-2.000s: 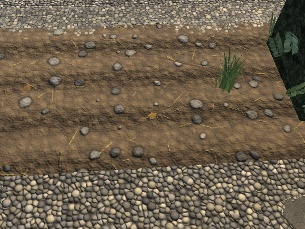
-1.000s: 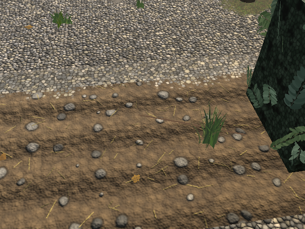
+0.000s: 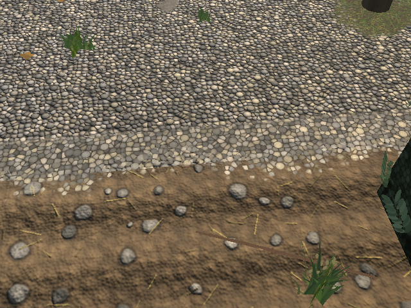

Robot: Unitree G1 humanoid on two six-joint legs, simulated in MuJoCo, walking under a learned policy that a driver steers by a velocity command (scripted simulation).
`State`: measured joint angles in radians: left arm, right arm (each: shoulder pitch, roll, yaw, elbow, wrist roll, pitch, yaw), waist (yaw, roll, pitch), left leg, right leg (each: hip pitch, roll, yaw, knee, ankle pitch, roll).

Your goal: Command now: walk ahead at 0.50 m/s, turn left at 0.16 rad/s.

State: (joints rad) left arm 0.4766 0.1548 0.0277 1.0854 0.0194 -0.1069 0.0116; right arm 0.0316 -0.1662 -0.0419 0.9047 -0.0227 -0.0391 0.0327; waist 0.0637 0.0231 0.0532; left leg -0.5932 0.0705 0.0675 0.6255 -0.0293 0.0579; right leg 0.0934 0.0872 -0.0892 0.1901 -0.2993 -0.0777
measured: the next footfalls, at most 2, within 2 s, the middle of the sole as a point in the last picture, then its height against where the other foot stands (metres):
left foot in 0.08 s outside the picture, level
right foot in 0.64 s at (230, 275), level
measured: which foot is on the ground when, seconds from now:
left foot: up 0.00-0.06, down 0.08-0.64, up 0.66-1.00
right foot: down 0.00-0.10, up 0.12-0.62, down 0.64-1.00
